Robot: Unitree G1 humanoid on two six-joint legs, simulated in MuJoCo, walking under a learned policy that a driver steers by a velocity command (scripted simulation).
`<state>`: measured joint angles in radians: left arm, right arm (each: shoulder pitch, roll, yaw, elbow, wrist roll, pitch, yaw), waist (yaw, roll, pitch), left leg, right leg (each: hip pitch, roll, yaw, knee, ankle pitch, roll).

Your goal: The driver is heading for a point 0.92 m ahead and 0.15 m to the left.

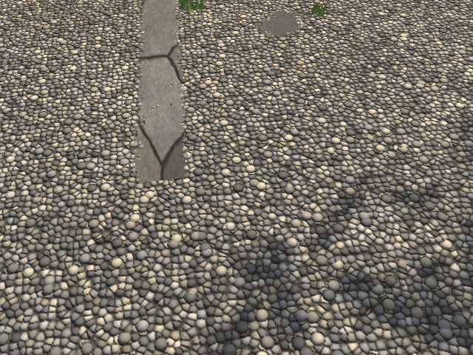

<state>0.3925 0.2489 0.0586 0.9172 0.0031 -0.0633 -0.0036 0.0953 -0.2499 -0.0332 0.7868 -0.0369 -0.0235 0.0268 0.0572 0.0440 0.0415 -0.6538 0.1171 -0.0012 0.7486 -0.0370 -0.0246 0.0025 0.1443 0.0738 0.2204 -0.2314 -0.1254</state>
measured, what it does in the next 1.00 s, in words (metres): walks ahead: left foot, then right foot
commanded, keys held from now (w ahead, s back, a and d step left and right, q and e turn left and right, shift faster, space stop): w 0.62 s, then w+q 0.38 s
